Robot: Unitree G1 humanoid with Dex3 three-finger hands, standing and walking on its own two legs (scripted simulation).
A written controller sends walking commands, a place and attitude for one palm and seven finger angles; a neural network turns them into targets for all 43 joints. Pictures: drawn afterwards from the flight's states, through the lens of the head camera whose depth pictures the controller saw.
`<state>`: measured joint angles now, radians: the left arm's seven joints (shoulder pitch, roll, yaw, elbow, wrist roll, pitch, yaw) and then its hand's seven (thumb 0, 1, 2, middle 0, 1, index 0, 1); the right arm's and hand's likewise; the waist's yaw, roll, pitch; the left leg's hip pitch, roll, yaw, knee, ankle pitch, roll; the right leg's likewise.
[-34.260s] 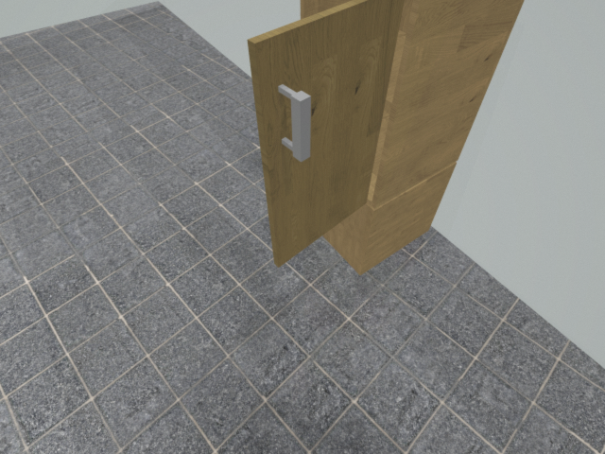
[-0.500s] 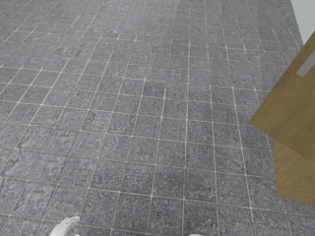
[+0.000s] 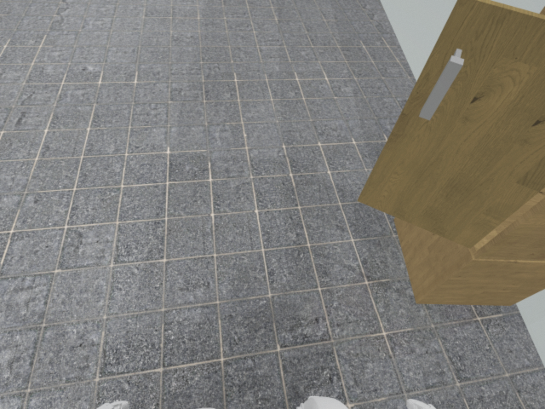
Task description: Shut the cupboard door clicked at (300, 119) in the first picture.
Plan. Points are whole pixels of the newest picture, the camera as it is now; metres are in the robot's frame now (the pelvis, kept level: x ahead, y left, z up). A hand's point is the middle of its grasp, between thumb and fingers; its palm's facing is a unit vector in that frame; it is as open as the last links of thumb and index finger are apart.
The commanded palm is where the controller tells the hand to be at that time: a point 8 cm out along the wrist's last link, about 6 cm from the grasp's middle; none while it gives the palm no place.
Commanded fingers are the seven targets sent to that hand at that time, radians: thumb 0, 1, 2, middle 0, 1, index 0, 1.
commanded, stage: turn to face it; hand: left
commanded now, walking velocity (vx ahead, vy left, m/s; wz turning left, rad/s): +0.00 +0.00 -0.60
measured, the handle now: (441, 84) +0.69 -0.27 +0.11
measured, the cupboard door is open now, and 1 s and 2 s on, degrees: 64 64 64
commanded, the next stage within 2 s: take the last steps up to it in 0.62 s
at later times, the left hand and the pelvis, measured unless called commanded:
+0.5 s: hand (198, 387) +0.16 +0.12 -0.15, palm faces -0.26 -0.93 -0.25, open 7.4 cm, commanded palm none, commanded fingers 0.00 0.90 0.90 -0.20 -0.30 -0.20 -0.30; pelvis +0.02 -0.04 +0.00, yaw -14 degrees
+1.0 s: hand (217, 369) +0.19 +0.10 -0.16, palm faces -0.41 -0.89 -0.21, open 7.4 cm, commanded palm none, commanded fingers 0.00 0.90 0.90 -0.20 -0.30 -0.20 -0.30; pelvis +0.05 -0.06 +0.00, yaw -24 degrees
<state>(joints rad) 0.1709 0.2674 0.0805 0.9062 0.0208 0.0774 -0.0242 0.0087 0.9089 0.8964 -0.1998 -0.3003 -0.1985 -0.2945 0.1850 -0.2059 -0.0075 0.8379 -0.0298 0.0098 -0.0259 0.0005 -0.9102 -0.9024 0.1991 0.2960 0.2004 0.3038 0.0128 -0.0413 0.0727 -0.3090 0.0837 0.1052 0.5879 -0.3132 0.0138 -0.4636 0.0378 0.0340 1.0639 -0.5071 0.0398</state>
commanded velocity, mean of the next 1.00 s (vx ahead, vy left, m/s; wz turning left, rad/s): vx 0.09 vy -0.05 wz -0.32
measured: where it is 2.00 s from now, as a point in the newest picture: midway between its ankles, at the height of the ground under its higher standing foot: (331, 401)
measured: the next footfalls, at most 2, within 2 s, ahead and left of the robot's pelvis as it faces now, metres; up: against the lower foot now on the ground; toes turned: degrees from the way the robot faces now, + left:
right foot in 0.28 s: +0.02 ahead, -0.15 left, +0.00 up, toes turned -15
left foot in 0.64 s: +0.11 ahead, +0.08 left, +0.00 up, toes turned -13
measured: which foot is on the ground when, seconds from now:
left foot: down 0.00-0.28, up 0.30-0.62, down 0.64-1.00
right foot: up 0.00-0.26, down 0.28-0.66, up 0.68-0.98, down 1.00-1.00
